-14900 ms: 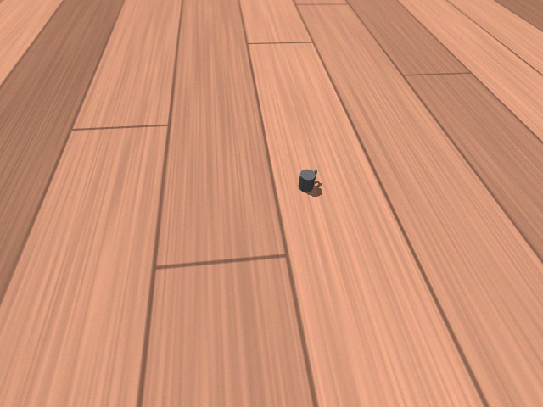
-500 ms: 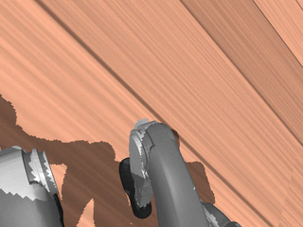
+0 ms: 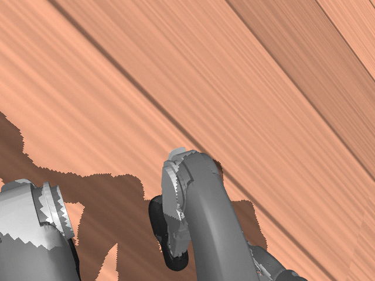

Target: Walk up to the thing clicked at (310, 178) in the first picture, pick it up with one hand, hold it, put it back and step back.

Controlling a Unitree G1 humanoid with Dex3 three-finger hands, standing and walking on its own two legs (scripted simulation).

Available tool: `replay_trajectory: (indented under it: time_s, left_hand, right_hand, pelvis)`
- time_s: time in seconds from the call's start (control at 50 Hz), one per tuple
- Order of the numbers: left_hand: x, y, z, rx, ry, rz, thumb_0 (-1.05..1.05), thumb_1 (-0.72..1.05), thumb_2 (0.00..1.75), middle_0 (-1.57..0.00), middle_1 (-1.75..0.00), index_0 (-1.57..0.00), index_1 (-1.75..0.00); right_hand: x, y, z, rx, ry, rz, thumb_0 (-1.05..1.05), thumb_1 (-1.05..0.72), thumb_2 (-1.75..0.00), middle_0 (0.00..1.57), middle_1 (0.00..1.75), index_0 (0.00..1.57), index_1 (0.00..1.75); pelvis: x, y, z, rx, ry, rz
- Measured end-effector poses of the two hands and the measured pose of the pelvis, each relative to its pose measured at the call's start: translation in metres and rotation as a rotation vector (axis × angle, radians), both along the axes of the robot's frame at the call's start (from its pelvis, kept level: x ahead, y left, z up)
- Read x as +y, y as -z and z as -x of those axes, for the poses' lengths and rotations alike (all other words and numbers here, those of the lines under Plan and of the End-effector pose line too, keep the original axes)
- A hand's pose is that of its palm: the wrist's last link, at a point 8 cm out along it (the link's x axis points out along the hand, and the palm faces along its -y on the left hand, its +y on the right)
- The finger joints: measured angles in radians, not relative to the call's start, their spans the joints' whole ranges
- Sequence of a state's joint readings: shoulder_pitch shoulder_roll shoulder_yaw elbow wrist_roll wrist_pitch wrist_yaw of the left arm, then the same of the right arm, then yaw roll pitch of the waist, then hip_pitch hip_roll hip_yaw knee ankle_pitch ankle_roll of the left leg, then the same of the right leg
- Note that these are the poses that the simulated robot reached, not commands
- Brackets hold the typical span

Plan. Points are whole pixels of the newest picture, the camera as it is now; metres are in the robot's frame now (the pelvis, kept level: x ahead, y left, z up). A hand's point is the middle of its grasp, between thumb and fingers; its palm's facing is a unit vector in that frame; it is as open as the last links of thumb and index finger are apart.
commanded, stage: settle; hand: left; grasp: from above
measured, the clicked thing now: out of the picture +0.43 +0.34 -0.25
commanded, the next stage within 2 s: lift in 0.88 s
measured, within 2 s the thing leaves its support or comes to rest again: leaves its support in 0.40 s
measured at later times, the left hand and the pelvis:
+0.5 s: hand out of the picture +0.40 +0.34 -0.19, palm faces -0.35 -0.13 -0.93, open 10.3 cm; pelvis +0.01 +0.00 +0.02, yaw +2 degrees
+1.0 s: hand out of the picture +0.38 +0.34 -0.12, palm faces -0.46 -0.12 -0.88, open 10.2 cm; pelvis +0.00 -0.01 +0.05, yaw +6 degrees
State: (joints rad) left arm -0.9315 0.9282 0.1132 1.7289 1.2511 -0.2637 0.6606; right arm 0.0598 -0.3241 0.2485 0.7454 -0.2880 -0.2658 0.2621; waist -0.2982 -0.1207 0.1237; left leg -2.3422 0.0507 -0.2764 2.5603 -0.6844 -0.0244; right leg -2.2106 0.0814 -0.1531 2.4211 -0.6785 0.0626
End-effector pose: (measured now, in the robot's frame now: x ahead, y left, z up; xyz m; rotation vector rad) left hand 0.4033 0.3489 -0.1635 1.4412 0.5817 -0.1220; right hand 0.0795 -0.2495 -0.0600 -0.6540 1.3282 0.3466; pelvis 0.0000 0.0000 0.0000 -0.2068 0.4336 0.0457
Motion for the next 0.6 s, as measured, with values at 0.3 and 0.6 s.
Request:
replay_trajectory:
  time_s: [0.3, 0.6]
  left_hand:
    - [-0.001, -0.003, -0.001, -0.011, 0.0, -0.001, 0.0, -0.09, 0.75, -0.71, -0.86, -0.47, -0.82]
    - [-0.01, -0.063, -0.001, -0.051, 0.004, -0.047, 0.02, -0.01, 0.57, -0.78, -0.8, -0.58, -0.74]
  right_hand:
    - [-0.003, -0.001, 0.01, 0.016, 0.071, 0.002, 0.01, -0.92, -0.9, 0.2, 0.3, 0.2, 0.3]
    - [-0.011, -0.002, -0.036, -0.087, 0.196, -0.025, 0.01, -0.91, -0.9, 0.2, 0.3, 0.2, 0.3]
  pelvis:
    - [-0.001, -0.001, -0.003, 0.024, -0.004, -0.002]
    - [-0.003, -0.026, -0.008, 0.125, -0.034, -0.039]
